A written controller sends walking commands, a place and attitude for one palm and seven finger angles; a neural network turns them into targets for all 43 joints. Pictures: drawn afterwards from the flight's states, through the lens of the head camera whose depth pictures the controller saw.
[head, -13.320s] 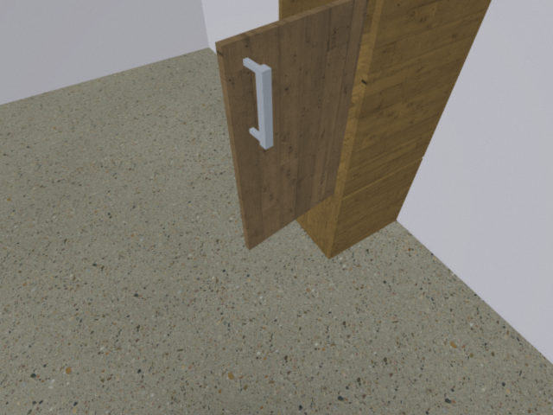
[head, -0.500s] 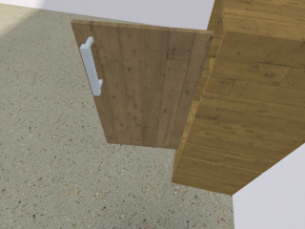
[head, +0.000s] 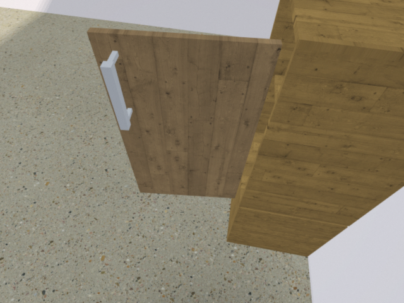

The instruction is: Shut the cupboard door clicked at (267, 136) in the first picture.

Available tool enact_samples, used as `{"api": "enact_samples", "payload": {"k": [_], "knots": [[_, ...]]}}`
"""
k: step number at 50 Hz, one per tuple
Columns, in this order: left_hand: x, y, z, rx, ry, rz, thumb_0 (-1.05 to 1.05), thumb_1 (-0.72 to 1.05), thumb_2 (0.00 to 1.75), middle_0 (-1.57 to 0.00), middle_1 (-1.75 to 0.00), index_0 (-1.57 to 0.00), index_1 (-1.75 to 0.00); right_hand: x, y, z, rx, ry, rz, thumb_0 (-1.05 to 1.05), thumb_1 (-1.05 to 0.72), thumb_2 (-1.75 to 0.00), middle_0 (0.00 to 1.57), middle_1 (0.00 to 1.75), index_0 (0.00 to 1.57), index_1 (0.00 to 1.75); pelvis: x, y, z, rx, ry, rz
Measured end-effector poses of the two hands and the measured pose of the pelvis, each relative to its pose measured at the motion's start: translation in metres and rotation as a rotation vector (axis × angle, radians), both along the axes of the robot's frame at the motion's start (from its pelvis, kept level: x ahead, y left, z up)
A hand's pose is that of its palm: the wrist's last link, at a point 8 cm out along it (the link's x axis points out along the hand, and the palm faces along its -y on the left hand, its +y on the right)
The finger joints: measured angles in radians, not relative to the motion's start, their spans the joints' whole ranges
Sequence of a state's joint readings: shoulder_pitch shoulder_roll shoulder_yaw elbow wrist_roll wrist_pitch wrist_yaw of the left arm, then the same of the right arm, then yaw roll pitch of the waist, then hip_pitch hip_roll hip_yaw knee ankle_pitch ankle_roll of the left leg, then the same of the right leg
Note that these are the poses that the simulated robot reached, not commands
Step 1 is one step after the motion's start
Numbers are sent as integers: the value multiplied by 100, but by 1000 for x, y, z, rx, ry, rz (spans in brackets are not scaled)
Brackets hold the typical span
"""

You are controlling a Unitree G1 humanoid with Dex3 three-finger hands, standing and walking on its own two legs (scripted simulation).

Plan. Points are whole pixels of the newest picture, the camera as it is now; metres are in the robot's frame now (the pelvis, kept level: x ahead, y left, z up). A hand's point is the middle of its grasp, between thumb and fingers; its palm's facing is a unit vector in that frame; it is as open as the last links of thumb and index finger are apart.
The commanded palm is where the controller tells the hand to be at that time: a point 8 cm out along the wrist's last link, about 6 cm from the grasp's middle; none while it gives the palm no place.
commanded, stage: come to a stop and stand still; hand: left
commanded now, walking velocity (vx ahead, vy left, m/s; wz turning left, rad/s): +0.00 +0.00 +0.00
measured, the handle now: (120, 93) +0.48 +0.21 +0.14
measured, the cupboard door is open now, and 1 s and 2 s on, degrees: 97 97 97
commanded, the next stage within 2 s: look again from close up in 0.34 s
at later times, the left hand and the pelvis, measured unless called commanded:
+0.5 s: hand out of the picture -0.01 +0.19 -0.16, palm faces -0.04 -0.97 -0.26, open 7.4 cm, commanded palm none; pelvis -0.02 +0.01 +0.01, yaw -2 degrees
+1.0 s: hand out of the picture +0.00 +0.15 -0.16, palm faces -0.02 -0.98 -0.22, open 7.4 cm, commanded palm none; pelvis -0.01 -0.03 +0.01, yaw -1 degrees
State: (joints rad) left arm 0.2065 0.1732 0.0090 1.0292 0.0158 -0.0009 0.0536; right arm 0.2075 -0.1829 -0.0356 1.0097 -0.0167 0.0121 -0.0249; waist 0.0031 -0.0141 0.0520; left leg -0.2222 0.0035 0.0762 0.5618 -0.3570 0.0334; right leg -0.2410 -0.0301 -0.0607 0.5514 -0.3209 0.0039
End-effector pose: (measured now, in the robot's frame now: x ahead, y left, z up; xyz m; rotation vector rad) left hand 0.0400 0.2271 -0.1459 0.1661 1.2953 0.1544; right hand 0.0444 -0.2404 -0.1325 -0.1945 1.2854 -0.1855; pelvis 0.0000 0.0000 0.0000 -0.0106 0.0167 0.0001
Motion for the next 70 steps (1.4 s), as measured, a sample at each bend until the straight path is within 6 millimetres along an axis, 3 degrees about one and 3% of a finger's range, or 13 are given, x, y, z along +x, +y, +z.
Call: {"api": "enact_samples", "payload": {"k": [5,13,19,27,37,52,54,58,61,63,65,70], "knots": [[-2,18,8,36,-6,-28,0,91,90,-20,-30,-20,-30,-11,23,-9,35,-54,-4,1,-91,-90,20,30,20,30,-7,12,-2,13,-29,-19],[-17,32,23,73,12,-53,0,91,90,-20,-30,-20,-30,-36,28,-14,70,-28,-7,1,-94,-90,21,30,20,30,-16,18,3,22,-36,-36],[-34,27,26,72,55,-50,0,91,90,-20,-30,-20,-30,-56,29,-15,92,27,-4,1,-92,-90,20,30,20,30,-18,14,6,29,-29,-39],[-51,6,22,38,109,-39,0,91,90,-20,-30,-20,-30,-71,24,-15,102,91,-14,1,-91,-90,20,30,20,30,-16,4,8,30,-29,-37],[-54,-21,16,1,129,-32,0,91,90,-20,-30,-20,-30,-71,12,-12,95,113,-25,1,-91,-90,20,30,20,30,-12,-11,9,29,-29,-36],[-41,-32,16,16,91,-23,0,91,90,-20,-30,-20,-30,-54,-7,-10,84,97,-17,1,-91,-90,20,30,20,30,-7,-29,10,20,-23,-23],[-12,-24,31,17,-93,63,1,91,90,-20,-30,-20,-30,-44,-16,-6,28,-5,-11,1,-91,-90,21,30,20,30,-11,-30,6,17,-25,-29],[71,-22,106,39,-679,72,2,92,90,-22,-32,-21,-32,-3,-35,9,-25,-312,15,2,-91,-90,21,30,20,30,-16,-30,-2,20,1,20],[111,-26,148,-12,-1046,37,1,92,90,-24,-35,-24,-35,35,-47,22,-48,-505,59,2,-91,-90,20,30,20,30,-26,-31,-12,27,54,28],[117,-33,162,-74,-1237,-21,1,92,90,-27,-38,-26,-37,59,-53,32,-62,-616,95,2,-91,-90,20,30,20,30,-34,-33,-22,34,90,21],[111,-40,162,-127,-1352,-112,0,91,90,-29,-41,-29,-40,81,-56,41,-76,-707,134,2,-91,-90,20,30,20,30,-41,-35,-35,38,119,15],[69,-39,125,-203,-1240,-144,0,91,90,-38,-50,-38,-49,121,-48,55,-93,-845,206,2,-91,-90,20,30,20,30,-53,-35,-57,31,138,22]]}}
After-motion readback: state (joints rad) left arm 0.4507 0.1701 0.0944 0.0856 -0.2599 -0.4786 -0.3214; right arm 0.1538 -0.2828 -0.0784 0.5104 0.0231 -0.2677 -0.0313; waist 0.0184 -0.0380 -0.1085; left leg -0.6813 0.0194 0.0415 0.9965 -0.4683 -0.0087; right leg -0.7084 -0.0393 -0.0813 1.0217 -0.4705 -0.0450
